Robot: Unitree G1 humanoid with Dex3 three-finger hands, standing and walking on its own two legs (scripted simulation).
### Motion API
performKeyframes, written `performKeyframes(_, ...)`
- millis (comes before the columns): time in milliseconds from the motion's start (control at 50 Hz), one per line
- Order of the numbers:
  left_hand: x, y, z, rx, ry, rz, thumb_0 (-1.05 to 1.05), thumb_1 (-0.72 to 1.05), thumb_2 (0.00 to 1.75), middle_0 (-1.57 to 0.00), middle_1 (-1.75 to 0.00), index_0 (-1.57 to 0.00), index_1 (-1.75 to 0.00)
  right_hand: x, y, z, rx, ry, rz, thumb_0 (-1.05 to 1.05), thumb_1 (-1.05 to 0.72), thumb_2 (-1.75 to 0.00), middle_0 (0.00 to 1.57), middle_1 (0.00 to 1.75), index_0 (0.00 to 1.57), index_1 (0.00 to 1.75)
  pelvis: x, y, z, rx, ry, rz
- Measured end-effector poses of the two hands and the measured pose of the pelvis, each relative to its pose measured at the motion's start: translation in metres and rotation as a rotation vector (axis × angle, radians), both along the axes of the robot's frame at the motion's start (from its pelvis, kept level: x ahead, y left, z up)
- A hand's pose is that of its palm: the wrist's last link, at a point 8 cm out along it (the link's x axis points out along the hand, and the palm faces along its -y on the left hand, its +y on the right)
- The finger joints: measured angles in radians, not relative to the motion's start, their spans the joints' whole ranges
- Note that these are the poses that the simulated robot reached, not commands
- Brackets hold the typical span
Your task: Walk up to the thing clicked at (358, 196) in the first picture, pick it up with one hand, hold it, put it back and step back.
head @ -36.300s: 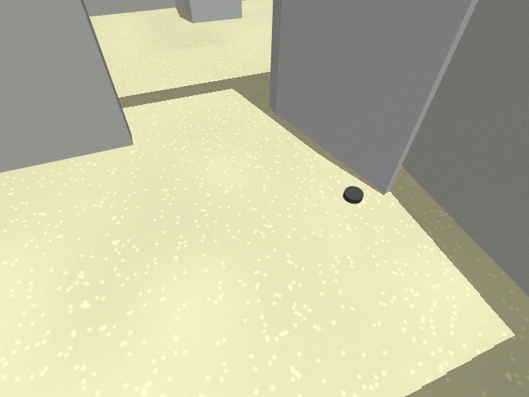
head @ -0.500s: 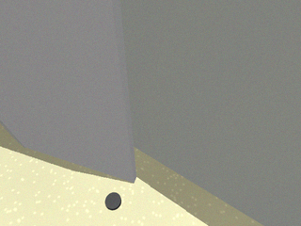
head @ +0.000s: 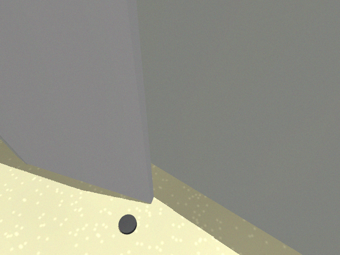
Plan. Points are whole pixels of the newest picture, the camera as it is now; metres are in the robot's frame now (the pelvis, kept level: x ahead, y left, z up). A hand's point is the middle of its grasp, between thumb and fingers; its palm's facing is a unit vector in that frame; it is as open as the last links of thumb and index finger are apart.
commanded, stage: stand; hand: left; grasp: from above
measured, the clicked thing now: (127, 224) +0.42 +0.23 -0.76
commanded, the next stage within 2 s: step back in 0.16 s
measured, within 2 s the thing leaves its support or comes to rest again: neither
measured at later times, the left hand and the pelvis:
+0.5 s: hand out of the picture +0.05 +0.25 -0.16, palm faces -0.02 -0.89 -0.45, open 7.4 cm; pelvis -0.05 -0.03 -0.02, yaw -1 degrees
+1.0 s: hand out of the picture -0.06 +0.28 -0.17, palm faces +0.02 -0.93 -0.36, open 7.4 cm; pelvis -0.15 +0.02 -0.01, yaw +1 degrees
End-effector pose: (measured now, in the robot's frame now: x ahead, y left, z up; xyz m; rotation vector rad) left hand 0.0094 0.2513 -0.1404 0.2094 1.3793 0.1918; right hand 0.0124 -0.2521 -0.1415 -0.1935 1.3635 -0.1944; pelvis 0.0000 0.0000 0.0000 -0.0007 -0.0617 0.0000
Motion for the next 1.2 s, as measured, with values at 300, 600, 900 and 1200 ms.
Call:
performKeyframes(300,0.039,0.038,0.008,0.093,-0.101,-0.031,0.01,0.91,0.90,-0.21,-0.30,-0.20,-0.30,0.034,-0.041,0.007,-0.067,-0.080,0.027,0.00,-0.90,-0.90,0.21,0.30,0.21,0.30,-0.018,-0.006,-0.008,0.010,0.023,-0.004)
performKeyframes(600,0.024,0.040,0.032,0.195,-0.178,-0.097,0.01,0.90,0.90,-0.21,-0.30,-0.20,-0.30,0.034,-0.089,0.005,-0.126,-0.163,0.086,0.00,-0.91,-0.90,0.20,0.29,0.20,0.30,-0.066,-0.021,-0.016,0.023,0.044,0.001)
performKeyframes(900,-0.036,0.068,0.003,0.096,-0.198,-0.039,0.01,0.90,0.90,-0.21,-0.30,-0.20,-0.30,-0.078,-0.038,0.029,-0.166,-0.027,0.154,0.00,-0.90,-0.90,0.21,0.30,0.21,0.30,-0.129,0.012,-0.012,-0.037,0.032,0.062)
performKeyframes(1200,-0.124,0.063,0.009,0.160,-0.145,-0.124,0.01,0.91,0.90,-0.21,-0.30,-0.20,-0.30,-0.096,-0.051,0.008,-0.134,-0.255,0.091,0.00,-0.90,-0.90,0.21,0.30,0.21,0.30,-0.203,0.005,-0.027,-0.035,-0.006,-0.041)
